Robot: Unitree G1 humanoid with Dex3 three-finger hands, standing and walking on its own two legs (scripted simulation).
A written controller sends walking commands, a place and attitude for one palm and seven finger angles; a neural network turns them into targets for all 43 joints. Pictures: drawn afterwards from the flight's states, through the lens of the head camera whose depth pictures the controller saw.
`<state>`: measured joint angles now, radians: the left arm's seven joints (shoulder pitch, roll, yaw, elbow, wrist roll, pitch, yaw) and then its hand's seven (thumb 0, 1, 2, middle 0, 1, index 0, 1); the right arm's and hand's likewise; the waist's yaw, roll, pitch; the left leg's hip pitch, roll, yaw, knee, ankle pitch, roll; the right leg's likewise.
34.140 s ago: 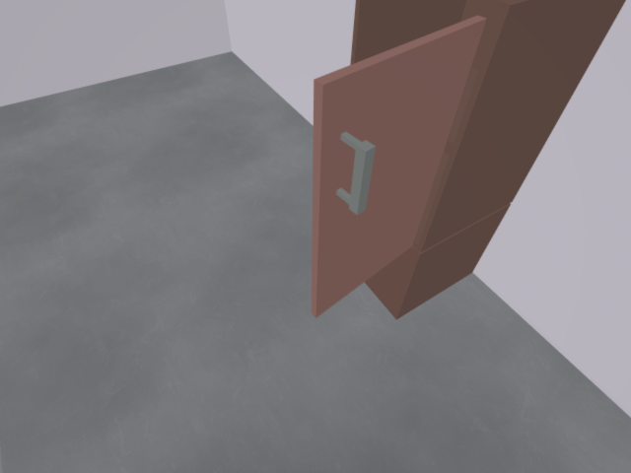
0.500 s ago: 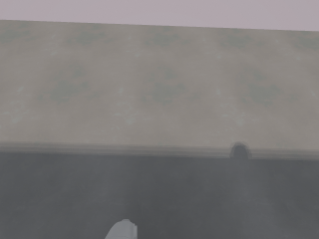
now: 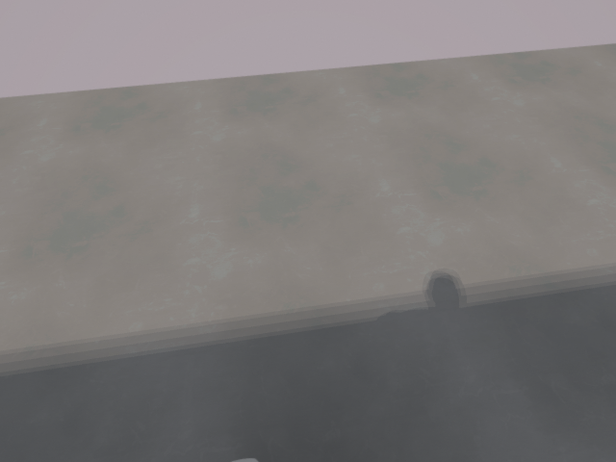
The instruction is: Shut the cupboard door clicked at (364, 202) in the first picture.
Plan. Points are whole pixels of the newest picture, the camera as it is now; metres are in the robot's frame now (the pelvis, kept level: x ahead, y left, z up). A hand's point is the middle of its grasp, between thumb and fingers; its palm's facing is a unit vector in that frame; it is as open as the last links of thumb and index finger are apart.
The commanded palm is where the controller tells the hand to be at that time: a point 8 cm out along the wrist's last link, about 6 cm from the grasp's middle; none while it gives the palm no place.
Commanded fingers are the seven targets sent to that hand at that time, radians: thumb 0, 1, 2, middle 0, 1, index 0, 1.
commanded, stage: turn to face it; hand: left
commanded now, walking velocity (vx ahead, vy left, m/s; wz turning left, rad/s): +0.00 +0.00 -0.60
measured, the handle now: out of the picture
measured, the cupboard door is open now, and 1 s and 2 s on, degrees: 58 58 58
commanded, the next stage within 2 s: none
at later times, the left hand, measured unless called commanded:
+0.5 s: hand (187, 413) +0.20 +0.22 -0.14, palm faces -0.27 -0.94 -0.21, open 7.4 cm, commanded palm none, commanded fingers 0.00 0.90 0.90 -0.20 -0.30 -0.20 -0.30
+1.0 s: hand (242, 418) +0.20 +0.13 -0.14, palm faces -0.55 -0.81 -0.22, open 7.4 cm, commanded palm none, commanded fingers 0.00 0.90 0.90 -0.20 -0.30 -0.20 -0.30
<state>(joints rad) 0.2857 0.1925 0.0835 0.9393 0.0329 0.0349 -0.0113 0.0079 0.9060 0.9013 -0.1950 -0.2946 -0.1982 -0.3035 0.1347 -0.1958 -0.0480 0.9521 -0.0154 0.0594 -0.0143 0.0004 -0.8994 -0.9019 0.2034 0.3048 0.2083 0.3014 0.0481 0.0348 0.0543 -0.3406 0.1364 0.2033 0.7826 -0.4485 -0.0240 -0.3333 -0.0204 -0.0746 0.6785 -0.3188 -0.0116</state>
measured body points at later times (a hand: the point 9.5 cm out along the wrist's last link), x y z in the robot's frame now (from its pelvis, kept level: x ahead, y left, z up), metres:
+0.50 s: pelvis +0.03 +0.04 +0.03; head +0.08 +0.06 +0.47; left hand +0.21 +0.27 -0.12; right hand +0.01 -0.21 -0.10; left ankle +0.04 +0.15 -0.72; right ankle -0.03 -0.09 -0.64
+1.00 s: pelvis +0.03 +0.01 +0.02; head +0.07 -0.02 +0.47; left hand +0.23 +0.17 -0.12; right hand -0.04 -0.26 -0.11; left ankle +0.12 +0.13 -0.66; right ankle -0.03 -0.09 -0.72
